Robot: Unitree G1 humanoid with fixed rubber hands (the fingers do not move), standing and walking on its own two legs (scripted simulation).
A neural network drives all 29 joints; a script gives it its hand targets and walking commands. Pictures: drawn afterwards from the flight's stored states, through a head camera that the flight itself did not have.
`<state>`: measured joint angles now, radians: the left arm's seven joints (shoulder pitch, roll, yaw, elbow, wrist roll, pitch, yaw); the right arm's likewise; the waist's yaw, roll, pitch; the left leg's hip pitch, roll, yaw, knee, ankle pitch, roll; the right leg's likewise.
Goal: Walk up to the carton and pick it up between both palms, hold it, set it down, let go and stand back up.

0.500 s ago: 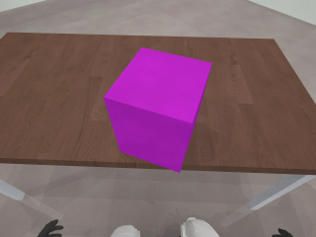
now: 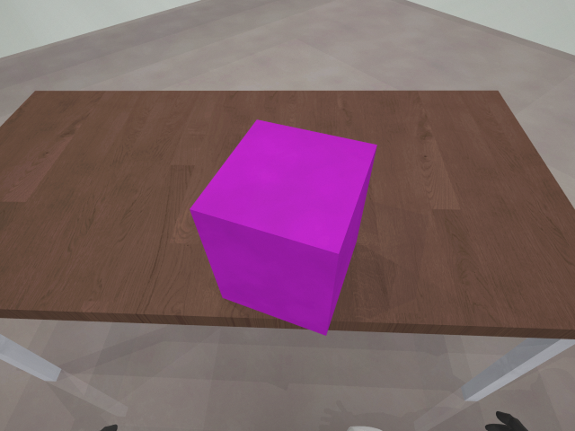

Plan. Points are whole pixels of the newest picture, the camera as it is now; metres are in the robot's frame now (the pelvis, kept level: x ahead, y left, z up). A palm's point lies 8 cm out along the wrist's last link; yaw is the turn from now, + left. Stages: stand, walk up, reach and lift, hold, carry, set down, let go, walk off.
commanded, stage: walk up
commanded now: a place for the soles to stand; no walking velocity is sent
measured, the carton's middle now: (291, 229) +0.42 +0.02 +0.01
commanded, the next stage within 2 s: none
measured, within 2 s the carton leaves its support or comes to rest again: neither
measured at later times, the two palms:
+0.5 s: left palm out of the picture +0.11 +0.34 -0.10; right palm out of the picture +0.12 -0.28 -0.11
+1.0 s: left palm out of the picture +0.12 +0.35 -0.11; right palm out of the picture +0.12 -0.27 -0.12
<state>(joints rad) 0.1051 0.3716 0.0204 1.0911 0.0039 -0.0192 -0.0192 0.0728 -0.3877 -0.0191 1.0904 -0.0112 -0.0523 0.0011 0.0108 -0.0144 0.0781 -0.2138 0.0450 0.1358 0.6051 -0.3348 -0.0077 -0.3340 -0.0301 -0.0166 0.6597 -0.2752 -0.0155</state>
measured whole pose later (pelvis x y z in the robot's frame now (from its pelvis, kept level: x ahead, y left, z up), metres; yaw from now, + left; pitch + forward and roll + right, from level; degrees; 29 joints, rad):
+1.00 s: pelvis +0.04 +0.04 -0.01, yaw +1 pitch -3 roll -1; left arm 0.12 0.38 0.02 1.03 0.01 -0.05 0.02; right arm 0.11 -0.38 -0.06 1.01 0.00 0.01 0.01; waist -0.02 0.04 0.13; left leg -0.21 0.03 0.11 0.72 -0.44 0.03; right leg -0.28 -0.04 -0.04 0.68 -0.31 0.01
